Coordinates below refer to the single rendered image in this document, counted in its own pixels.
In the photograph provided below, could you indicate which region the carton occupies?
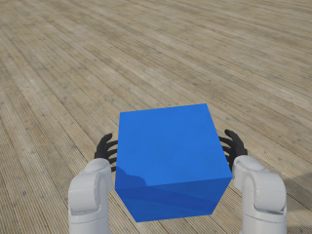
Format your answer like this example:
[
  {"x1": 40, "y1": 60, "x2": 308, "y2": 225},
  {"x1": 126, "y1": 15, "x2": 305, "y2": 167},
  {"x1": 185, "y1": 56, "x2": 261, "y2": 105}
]
[{"x1": 114, "y1": 103, "x2": 233, "y2": 222}]

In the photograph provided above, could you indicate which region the robot left hand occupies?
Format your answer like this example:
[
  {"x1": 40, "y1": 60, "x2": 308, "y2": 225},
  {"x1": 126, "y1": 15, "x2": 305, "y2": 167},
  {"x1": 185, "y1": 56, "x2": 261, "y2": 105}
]
[{"x1": 94, "y1": 133, "x2": 118, "y2": 173}]

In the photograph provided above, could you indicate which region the left robot forearm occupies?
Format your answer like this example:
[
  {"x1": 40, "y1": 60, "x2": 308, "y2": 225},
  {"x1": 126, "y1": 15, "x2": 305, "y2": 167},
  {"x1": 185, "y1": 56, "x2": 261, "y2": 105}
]
[{"x1": 67, "y1": 158, "x2": 114, "y2": 234}]

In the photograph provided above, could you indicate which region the right robot forearm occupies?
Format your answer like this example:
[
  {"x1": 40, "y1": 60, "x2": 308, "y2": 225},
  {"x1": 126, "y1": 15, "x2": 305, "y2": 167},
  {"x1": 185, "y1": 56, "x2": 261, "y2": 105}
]
[{"x1": 231, "y1": 155, "x2": 288, "y2": 234}]

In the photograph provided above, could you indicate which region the robot right hand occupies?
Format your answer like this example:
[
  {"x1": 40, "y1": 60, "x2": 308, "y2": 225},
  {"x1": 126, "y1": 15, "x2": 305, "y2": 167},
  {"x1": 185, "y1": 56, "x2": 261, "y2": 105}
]
[{"x1": 218, "y1": 129, "x2": 248, "y2": 173}]

